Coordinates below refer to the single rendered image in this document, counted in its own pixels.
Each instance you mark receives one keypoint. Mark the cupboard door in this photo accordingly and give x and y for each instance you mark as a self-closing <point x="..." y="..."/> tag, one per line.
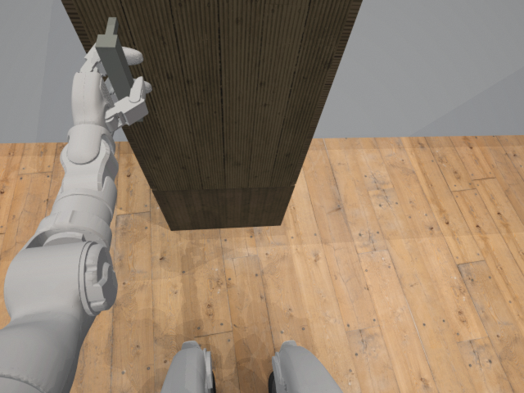
<point x="235" y="83"/>

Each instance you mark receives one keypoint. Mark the robot left hand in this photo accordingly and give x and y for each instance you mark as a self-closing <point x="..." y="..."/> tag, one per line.
<point x="91" y="97"/>

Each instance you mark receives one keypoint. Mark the robot right thigh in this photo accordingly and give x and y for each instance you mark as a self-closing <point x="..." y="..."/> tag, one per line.
<point x="297" y="370"/>

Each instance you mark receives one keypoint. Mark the handle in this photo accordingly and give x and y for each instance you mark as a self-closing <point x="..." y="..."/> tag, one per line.
<point x="113" y="59"/>

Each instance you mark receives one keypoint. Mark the robot left upper arm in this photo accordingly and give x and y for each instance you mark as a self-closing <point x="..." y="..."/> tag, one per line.
<point x="54" y="293"/>

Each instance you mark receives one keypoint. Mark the left robot forearm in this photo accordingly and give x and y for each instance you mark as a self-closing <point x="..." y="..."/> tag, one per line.
<point x="85" y="204"/>

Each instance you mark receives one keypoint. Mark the robot left thigh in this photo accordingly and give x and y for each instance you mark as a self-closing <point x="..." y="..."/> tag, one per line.
<point x="189" y="372"/>

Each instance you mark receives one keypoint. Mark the robot thigh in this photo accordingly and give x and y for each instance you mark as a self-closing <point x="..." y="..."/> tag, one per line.
<point x="189" y="372"/>
<point x="297" y="370"/>

